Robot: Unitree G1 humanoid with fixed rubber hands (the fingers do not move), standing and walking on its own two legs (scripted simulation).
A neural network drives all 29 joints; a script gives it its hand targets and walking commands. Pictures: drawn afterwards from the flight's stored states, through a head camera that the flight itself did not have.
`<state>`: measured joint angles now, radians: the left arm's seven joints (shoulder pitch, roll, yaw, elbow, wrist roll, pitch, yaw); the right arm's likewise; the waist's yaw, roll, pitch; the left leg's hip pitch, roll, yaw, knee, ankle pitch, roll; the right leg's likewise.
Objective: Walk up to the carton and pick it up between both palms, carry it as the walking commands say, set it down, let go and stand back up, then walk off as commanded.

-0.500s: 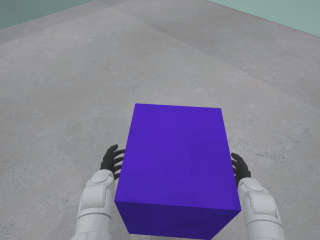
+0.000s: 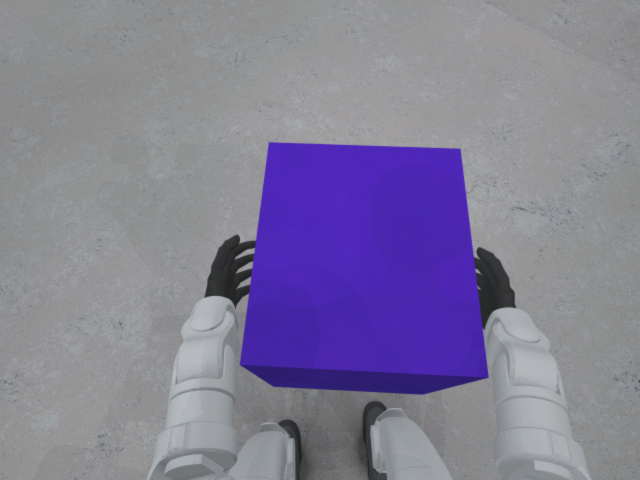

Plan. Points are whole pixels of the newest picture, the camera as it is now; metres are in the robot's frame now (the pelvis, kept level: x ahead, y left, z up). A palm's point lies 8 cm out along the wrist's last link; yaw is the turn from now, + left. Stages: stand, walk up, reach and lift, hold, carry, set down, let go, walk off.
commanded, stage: set down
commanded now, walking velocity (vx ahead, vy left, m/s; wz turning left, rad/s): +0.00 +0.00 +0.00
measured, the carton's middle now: (354, 283) +0.37 -0.04 -0.14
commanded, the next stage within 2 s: none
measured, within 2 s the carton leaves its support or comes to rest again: neither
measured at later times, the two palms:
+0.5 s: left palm (238, 287) +0.38 +0.13 -0.14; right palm (469, 296) +0.35 -0.22 -0.15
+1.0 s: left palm (256, 289) +0.40 +0.12 -0.23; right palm (456, 297) +0.37 -0.23 -0.24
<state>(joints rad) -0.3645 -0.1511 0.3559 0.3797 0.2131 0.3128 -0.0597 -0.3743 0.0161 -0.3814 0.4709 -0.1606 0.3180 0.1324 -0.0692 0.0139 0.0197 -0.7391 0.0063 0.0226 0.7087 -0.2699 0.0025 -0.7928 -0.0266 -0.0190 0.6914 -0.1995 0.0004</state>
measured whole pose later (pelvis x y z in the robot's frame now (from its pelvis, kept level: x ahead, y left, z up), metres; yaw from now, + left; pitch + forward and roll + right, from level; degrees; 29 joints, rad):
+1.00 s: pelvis -0.04 +0.00 -0.15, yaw +0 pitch +45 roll +2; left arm -0.69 -0.12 0.47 0.38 0.21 0.33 -0.06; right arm -0.71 -0.04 -0.45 0.53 -0.16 0.32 0.14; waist -0.07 0.02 -0.24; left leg -1.71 -0.01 0.01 1.36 -0.45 -0.01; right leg -1.78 -0.01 0.02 1.32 -0.34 0.00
